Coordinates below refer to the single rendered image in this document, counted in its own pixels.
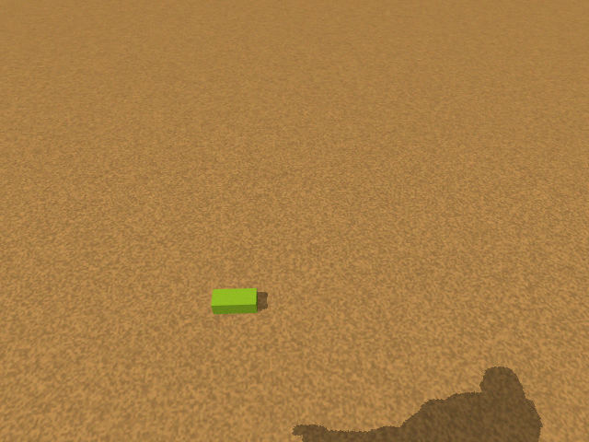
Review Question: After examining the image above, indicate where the carton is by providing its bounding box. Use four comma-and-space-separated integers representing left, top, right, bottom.
211, 288, 258, 314

